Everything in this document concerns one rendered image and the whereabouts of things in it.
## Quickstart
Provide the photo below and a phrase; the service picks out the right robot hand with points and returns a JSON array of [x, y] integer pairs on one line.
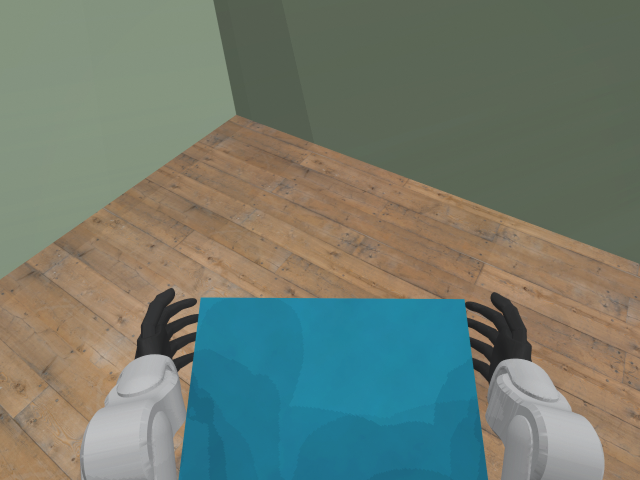
[[510, 341]]

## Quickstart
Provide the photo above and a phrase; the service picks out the left robot forearm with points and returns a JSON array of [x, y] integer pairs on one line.
[[131, 438]]

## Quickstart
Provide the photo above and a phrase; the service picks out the carton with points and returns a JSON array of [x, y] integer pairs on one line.
[[332, 389]]

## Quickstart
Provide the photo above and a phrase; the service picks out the right robot forearm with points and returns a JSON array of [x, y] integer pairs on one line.
[[543, 438]]

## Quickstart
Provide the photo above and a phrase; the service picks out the left robot hand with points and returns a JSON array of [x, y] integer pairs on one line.
[[156, 333]]

